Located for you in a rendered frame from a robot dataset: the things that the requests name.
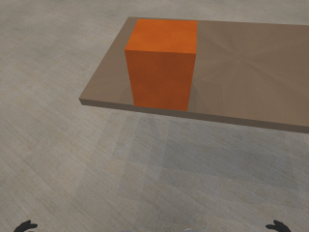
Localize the right robot hand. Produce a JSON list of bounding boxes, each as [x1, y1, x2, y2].
[[266, 220, 292, 232]]

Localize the table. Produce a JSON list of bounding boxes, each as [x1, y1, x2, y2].
[[79, 16, 309, 134]]

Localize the carton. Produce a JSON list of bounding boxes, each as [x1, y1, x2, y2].
[[125, 18, 198, 111]]

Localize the left robot hand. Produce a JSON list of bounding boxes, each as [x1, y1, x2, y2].
[[14, 219, 38, 232]]

